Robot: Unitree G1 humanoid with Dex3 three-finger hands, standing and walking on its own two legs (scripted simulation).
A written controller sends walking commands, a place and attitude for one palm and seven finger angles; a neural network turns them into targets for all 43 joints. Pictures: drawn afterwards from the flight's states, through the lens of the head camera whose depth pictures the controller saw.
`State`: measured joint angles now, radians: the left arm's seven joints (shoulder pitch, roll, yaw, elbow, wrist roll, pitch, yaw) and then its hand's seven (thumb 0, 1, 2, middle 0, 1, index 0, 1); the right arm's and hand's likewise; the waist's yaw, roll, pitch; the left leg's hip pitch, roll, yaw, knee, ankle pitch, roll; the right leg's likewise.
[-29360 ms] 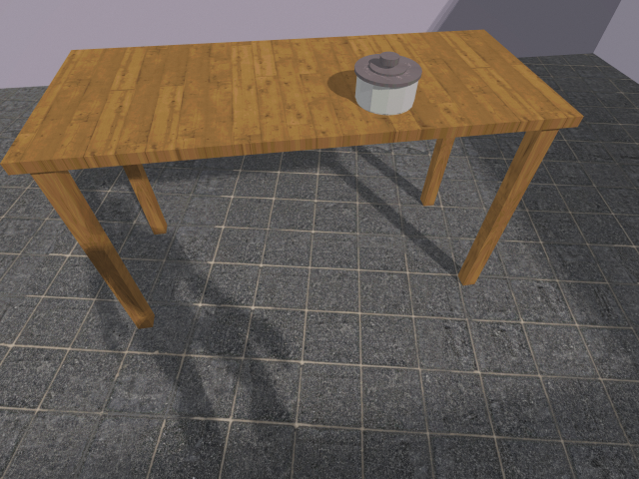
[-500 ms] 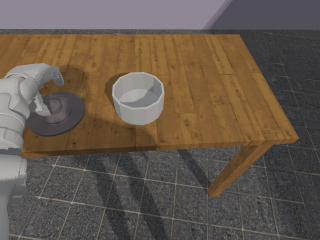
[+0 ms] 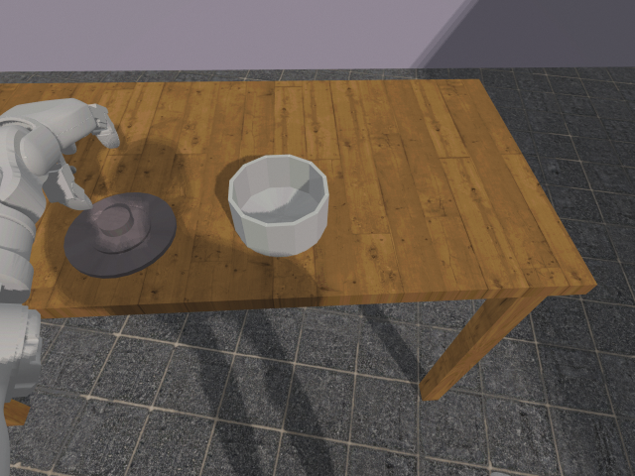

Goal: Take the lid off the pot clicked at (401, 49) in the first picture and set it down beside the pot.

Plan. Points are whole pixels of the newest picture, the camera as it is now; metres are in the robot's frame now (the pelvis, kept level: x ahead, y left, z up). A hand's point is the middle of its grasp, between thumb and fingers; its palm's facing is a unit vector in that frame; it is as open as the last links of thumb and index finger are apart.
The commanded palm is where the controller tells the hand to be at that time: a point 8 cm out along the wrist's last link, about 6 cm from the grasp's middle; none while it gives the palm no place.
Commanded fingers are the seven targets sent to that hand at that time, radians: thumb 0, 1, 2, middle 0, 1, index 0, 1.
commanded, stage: raise the empty hand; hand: left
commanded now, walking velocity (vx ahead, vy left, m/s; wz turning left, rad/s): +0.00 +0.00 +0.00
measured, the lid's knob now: (115, 221) +0.47 +0.30 +0.02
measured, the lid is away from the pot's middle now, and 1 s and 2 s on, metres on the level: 0.25 0.25 0.25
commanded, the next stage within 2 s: draw the hand back to the body in 0.50 s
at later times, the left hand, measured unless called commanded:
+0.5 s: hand (51, 131) +0.46 +0.30 +0.19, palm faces -0.28 -0.09 -0.96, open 11.1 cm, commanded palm +0.45 +0.29 +0.24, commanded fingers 0.00 -0.06 0.75 -0.39 -0.78 -0.39 -0.78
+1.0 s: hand (52, 168) +0.42 +0.29 +0.18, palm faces -0.26 -0.07 -0.96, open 11.1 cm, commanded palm +0.39 +0.28 +0.24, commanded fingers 0.00 -0.06 0.75 -0.39 -0.78 -0.39 -0.78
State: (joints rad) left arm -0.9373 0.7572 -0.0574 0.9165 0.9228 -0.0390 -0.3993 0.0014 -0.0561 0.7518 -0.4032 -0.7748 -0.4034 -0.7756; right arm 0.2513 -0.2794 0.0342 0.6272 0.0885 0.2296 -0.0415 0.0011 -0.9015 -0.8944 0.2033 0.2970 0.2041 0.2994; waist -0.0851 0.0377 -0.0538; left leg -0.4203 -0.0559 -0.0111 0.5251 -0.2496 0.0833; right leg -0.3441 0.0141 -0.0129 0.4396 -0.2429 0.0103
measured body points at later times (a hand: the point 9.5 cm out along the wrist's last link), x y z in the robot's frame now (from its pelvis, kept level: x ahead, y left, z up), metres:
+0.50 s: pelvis +0.00 +0.00 +0.00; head +0.05 +0.01 +0.45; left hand +0.47 +0.30 +0.24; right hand +0.07 -0.26 -0.12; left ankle +0.00 +0.06 -0.74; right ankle -0.02 -0.13 -0.74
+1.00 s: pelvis -0.01 -0.01 +0.00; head +0.02 -0.01 +0.45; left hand +0.42 +0.29 +0.23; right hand +0.12 -0.26 -0.11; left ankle +0.00 +0.06 -0.74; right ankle -0.02 -0.13 -0.74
